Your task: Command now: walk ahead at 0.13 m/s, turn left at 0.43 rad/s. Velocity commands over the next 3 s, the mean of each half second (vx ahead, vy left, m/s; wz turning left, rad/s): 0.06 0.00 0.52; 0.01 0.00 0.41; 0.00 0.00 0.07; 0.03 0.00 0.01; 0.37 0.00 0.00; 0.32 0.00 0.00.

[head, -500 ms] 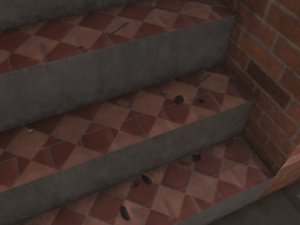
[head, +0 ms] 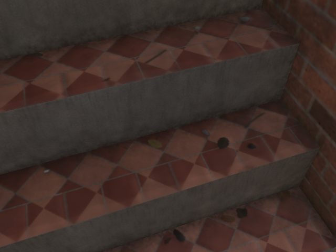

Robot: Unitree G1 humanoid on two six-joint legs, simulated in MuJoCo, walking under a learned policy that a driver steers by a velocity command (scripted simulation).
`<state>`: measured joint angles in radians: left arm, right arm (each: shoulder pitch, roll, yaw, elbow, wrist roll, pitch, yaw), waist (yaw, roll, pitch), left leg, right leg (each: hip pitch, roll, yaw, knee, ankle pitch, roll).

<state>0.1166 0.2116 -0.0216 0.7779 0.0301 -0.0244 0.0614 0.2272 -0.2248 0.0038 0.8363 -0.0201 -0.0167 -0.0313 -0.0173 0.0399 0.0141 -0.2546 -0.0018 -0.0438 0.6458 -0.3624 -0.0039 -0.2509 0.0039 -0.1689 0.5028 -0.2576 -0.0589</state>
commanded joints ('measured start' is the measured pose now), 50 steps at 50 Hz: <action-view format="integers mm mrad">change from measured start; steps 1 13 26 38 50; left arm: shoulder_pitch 49 -8 20 -59 93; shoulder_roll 155 162 128 141 165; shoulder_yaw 54 84 92 92 94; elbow -38 -96 -161 -214 -172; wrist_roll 0 -29 -38 -10 -31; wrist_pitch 12 49 25 -18 -6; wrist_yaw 23 4 12 -6 -30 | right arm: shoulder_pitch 11 -117 -76 -23 -54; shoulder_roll -61 -202 -211 -174 -106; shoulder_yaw -31 -89 -121 -130 -78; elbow -86 -209 -312 -298 -266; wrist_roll -13 3 2 0 5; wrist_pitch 10 21 54 55 31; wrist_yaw -2 -4 -36 -19 1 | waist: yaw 29 35 -4 -31 28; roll -178 44 149 -75 -194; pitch -99 -78 -93 -42 -54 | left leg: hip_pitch -102 114 55 -381 30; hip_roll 5 237 174 -99 -20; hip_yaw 61 -285 -470 -138 37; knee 191 -237 -315 804 -290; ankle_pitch -180 817 272 -8 111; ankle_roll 2 271 207 -87 -26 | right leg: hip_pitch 130 -359 -182 -21 47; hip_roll -346 8 76 -224 -196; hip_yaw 208 204 239 368 348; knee -86 792 277 -191 -158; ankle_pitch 722 -245 -126 246 175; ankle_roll -173 171 153 -144 -122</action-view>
